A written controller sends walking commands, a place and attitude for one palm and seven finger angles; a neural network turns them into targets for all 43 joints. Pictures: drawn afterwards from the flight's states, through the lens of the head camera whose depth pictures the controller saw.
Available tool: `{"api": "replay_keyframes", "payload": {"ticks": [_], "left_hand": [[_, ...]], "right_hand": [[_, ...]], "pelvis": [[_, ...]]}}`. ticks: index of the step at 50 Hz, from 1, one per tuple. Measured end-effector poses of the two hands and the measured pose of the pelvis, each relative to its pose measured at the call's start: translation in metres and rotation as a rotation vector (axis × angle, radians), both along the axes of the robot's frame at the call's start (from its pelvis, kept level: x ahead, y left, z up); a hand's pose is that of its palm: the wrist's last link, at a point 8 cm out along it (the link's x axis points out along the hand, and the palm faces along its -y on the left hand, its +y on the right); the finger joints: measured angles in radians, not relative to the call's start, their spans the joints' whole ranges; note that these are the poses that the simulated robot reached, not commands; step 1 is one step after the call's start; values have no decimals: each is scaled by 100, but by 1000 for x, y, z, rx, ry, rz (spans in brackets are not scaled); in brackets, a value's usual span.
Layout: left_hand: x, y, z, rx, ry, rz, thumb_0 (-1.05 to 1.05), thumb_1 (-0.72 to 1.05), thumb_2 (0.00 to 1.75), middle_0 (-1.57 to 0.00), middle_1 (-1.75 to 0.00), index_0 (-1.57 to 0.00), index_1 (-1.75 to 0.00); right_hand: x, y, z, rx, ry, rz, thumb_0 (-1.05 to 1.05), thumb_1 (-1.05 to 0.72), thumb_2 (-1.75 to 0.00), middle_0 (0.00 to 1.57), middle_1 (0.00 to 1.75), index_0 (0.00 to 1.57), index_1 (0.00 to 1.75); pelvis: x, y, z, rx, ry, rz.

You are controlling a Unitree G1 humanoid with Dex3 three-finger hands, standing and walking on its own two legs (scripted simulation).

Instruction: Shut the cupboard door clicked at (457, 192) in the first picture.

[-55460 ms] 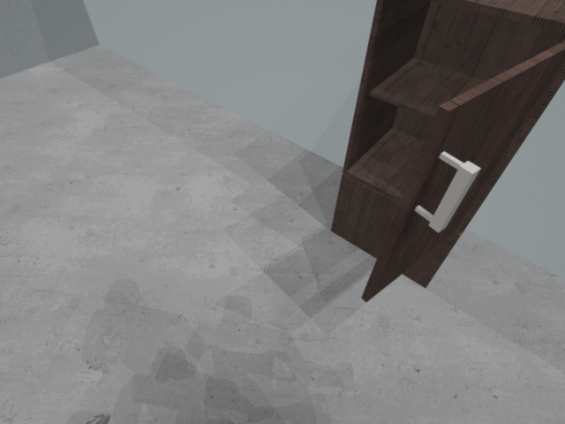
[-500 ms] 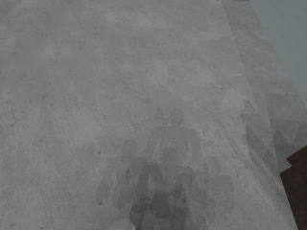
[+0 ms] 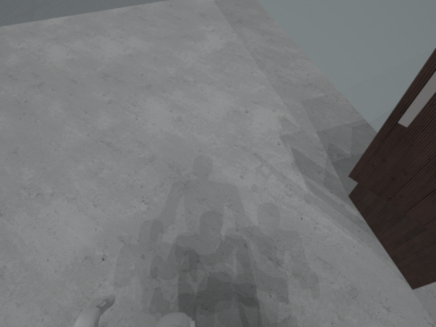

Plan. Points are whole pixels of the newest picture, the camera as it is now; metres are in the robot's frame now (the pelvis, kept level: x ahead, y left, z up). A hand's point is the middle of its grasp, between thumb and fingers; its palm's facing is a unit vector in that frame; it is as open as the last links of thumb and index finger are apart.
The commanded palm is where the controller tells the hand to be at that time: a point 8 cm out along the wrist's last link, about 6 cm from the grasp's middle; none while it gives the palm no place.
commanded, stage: turn to face it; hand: left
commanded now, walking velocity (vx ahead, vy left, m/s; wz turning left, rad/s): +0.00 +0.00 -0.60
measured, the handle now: (426, 94) +0.60 -0.46 +0.05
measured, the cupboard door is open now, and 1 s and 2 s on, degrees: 26 26 26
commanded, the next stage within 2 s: take the last steps up to it in 1.20 s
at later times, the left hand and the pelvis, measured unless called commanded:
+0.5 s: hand (138, 307) +0.17 +0.18 -0.14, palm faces -0.29 -0.93 -0.23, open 7.4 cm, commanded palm none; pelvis +0.00 +0.02 +0.01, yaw -18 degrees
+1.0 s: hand (158, 290) +0.21 +0.15 -0.16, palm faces -0.51 -0.84 -0.20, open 7.4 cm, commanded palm none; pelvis +0.02 +0.02 +0.01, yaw -34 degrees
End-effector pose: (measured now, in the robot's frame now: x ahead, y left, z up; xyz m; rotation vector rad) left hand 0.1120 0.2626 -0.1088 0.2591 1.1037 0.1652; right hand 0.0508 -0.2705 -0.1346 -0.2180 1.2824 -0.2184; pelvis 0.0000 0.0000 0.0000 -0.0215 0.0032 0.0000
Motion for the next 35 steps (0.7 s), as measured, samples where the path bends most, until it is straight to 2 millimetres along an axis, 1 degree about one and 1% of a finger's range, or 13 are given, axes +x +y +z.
{"api": "replay_keyframes", "payload": {"ticks": [2, 5, 8, 10, 13, 16, 19, 24, 26, 27, 29, 31, 35], "left_hand": [[-1, -5, -1, -10, 26, -14, 0, 91, 90, -20, -30, -20, -30], [-2, -8, -7, -35, 61, -39, 0, 91, 90, -20, -30, -20, -30], [0, -5, -17, -65, 87, -62, 0, 90, 90, -20, -30, -20, -30], [4, -1, -27, -85, 99, -73, 0, 90, 90, -20, -30, -20, -30], [13, 3, -30, -94, 117, -106, 1, 91, 90, -20, -30, -20, -30], [24, 2, -23, -100, 115, -136, 1, 91, 90, -20, -30, -20, -30], [37, -3, -15, -96, 105, -173, 1, 91, 90, -20, -30, -19, -30], [61, -24, -5, -63, 84, -264, 1, 91, 90, -20, -30, -19, -30], [71, -37, -4, -43, 64, -303, 1, 91, 90, -20, -30, -19, -30], [75, -42, -5, -31, 45, -325, 1, 91, 90, -20, -30, -19, -30], [79, -52, -4, -10, 28, -350, 0, 91, 90, -20, -30, -19, -30], [78, -58, 0, 0, 32, -367, 0, 91, 90, -20, -30, -19, -30], [74, -66, 3, 4, 71, -395, 0, 91, 90, -20, -30, -20, -30]], "right_hand": [[1, 0, 6, -7, -16, -17, 1, -91, -90, 20, 30, 20, 30], [5, 5, 16, -12, -53, -37, 1, -91, -90, 20, 30, 20, 30], [8, 16, 22, -23, -92, -58, 1, -91, -90, 20, 30, 20, 30], [6, 24, 22, -38, -117, -67, 0, -91, -90, 20, 30, 20, 30], [-6, 36, 27, -41, -114, -82, 0, -91, -90, 20, 30, 20, 30], [-23, 45, 32, -31, -86, -114, 0, -91, -90, 20, 30, 20, 30], [-41, 47, 32, -17, -58, -161, 0, -91, -90, 21, 30, 20, 30], [-74, 40, 19, 17, -31, -263, 0, -91, -90, 21, 30, 20, 30], [-88, 33, 9, 32, -23, -304, 0, -91, -90, 21, 30, 20, 30], [-94, 28, 1, 39, -20, -325, 0, -90, -90, 21, 30, 20, 30], [-105, 19, -8, 45, 0, -358, 0, -91, -90, 21, 30, 20, 30], [-109, 13, -8, 40, 13, -387, 1, -91, -90, 20, 30, 20, 30], [-106, 6, 5, 24, -22, -421, 1, -91, -90, 20, 30, 20, 30]], "pelvis": [[1, 2, 4, 8, 2, -21], [2, 8, 7, 18, 7, -54], [5, 17, 5, 17, 11, -92], [7, 25, 0, 5, 16, -115], [7, 29, 2, 4, 8, -159], [8, 30, 9, -6, 3, -193], [8, 28, 14, -16, 1, -233], [5, 18, 12, -12, 0, -303], [4, 11, 7, -3, -1, -330], [4, 6, 1, 13, 0, -341], [1, 3, -3, 8, 0, -363], [0, 2, 0, 9, 0, -383], [1, 0, 9, 23, 2, -425]]}}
